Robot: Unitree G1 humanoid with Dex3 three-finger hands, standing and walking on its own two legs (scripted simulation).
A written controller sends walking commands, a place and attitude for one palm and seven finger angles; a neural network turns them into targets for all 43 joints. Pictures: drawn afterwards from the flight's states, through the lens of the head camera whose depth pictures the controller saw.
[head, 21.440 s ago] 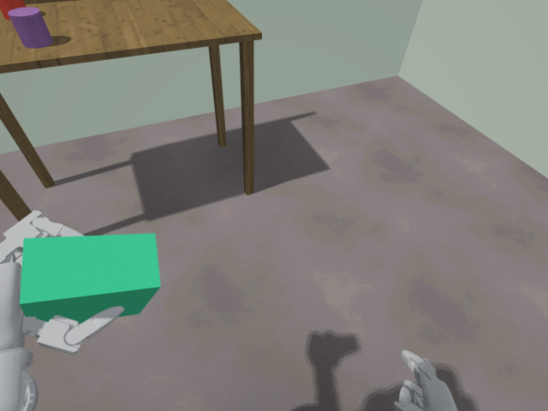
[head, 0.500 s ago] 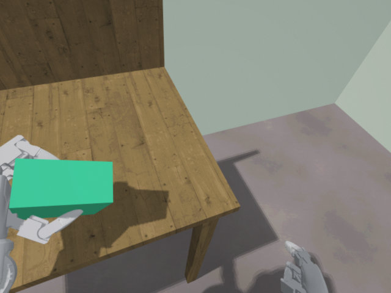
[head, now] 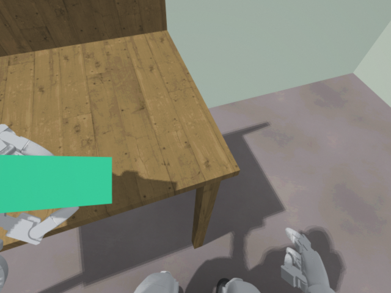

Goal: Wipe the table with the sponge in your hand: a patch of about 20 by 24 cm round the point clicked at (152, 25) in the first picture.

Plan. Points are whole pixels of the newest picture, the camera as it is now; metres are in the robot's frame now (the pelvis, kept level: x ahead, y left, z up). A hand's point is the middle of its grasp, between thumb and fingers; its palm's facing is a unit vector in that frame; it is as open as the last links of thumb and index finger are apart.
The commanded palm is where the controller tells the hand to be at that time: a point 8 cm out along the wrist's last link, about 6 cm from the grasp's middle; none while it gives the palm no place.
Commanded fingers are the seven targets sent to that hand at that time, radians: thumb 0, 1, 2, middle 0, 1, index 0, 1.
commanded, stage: come to a stop and stand still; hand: left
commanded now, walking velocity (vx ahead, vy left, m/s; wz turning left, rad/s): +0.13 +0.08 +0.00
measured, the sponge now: (71, 184) +0.24 +0.21 +0.15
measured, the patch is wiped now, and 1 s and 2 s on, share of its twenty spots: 0.00 0.00 0.00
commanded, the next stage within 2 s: look again from close up in 1.04 s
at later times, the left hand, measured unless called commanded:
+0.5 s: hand out of the picture +0.19 +0.29 +0.16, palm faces +0.35 -0.85 -0.38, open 10.0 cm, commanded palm +0.13 +0.32 +0.19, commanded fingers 0.00 0.10 1.30 -1.20 -1.60 -1.20 -1.60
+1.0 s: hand (29, 214) +0.19 +0.25 +0.15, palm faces +0.26 -0.89 -0.37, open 10.0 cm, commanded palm +0.14 +0.30 +0.19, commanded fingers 0.00 0.10 1.30 -1.20 -1.60 -1.20 -1.60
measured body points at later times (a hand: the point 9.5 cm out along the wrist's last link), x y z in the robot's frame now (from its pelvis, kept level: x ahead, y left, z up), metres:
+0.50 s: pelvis -0.03 +0.04 +0.01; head -0.03 +0.06 +0.46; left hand +0.16 +0.33 +0.18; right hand +0.12 -0.19 -0.06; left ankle -0.03 +0.13 -0.73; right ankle +0.01 -0.10 -0.72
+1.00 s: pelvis -0.03 +0.03 +0.01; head -0.01 +0.03 +0.46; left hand +0.17 +0.29 +0.17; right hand +0.14 -0.20 -0.06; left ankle -0.03 +0.13 -0.73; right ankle +0.01 -0.10 -0.73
